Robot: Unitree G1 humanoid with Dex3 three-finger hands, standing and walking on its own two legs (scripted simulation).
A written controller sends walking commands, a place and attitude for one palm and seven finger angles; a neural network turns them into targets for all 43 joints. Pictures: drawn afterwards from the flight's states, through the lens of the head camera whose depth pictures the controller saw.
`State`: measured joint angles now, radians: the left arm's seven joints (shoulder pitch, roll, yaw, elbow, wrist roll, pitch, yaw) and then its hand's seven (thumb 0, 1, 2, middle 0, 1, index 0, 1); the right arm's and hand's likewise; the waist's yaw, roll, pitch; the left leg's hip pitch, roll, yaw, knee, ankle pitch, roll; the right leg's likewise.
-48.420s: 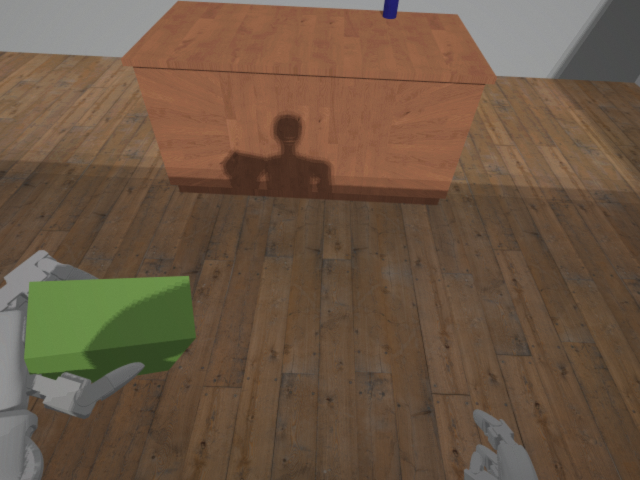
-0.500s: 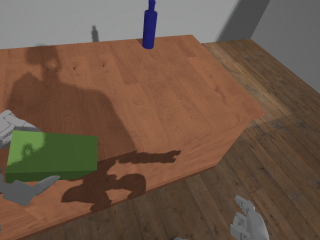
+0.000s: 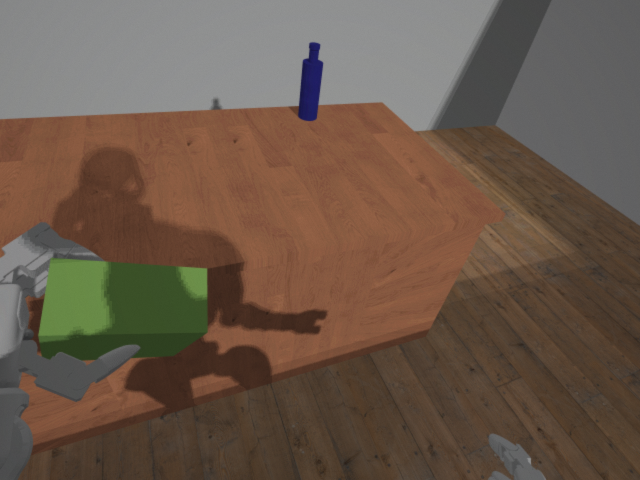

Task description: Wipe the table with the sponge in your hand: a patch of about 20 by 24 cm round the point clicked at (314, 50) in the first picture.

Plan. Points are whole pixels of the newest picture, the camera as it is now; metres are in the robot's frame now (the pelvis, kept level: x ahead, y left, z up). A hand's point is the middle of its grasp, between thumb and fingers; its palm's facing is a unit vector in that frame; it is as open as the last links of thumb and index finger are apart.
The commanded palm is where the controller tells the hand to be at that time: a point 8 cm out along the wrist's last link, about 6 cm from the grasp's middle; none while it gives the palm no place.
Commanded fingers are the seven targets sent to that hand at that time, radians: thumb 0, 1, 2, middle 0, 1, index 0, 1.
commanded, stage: stop stepping back and stand still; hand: left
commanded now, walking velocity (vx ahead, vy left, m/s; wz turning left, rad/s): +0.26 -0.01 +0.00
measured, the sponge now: (146, 316) +0.24 +0.19 +0.15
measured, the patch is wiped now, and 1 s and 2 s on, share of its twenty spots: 1.00 1.00 1.00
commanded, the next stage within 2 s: stand and wait in 1.00 s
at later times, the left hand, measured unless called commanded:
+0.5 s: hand out of the picture +0.08 +0.24 +0.17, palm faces +0.35 -0.88 -0.32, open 10.2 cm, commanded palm +0.04 +0.28 +0.19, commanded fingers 0.00 0.10 1.30 -1.20 -1.60 -1.20 -1.60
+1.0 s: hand out of the picture +0.03 +0.22 +0.18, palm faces +0.34 -0.88 -0.32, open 10.2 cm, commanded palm -0.01 +0.26 +0.19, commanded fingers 0.00 0.10 1.30 -1.20 -1.60 -1.20 -1.60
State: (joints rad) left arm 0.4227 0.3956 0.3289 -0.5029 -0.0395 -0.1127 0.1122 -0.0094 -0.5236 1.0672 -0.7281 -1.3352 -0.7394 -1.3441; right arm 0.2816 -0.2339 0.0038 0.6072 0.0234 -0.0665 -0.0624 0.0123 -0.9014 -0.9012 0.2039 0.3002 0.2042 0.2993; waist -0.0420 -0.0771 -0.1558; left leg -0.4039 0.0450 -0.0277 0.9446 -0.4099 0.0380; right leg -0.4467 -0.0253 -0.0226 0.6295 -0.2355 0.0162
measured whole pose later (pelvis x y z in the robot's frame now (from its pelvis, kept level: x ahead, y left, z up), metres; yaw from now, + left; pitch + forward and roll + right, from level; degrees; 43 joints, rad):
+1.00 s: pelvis -0.19 -0.01 -0.01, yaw -3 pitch -1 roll -1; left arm 0.46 0.38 0.36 -0.56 -0.05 -0.14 0.14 -0.01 -0.53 1.07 -0.73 -1.34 -0.74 -1.35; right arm 0.23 -0.23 -0.01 0.63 0.02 -0.09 -0.08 0.01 -0.90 -0.90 0.20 0.30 0.20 0.30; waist -0.03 -0.03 -0.05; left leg -0.42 0.04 0.02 0.80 -0.41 0.04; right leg -0.47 -0.02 -0.07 0.88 -0.46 -0.02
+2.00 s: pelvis -0.16 +0.02 +0.02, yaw -1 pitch -1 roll -1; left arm 0.46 0.33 0.28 -0.43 -0.05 -0.10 0.16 -0.01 -0.53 1.07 -0.73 -1.34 -0.74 -1.35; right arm 0.19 -0.19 0.03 0.61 0.00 -0.07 -0.08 0.01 -0.90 -0.90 0.20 0.30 0.20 0.30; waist 0.01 -0.01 -0.04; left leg -0.23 0.00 0.02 0.49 -0.25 0.03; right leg -0.22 -0.01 -0.03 0.42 -0.18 0.02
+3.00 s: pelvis -0.16 +0.01 +0.02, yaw -1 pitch +0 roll -1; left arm 0.48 0.33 0.28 -0.43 -0.05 -0.10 0.16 -0.01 -0.53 1.07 -0.73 -1.34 -0.74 -1.35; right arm 0.19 -0.20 0.02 0.61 0.00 -0.06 -0.08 0.01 -0.90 -0.90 0.20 0.30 0.20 0.30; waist 0.00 0.00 -0.04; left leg -0.22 0.00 0.01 0.47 -0.24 0.02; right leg -0.21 -0.01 -0.04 0.40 -0.18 0.02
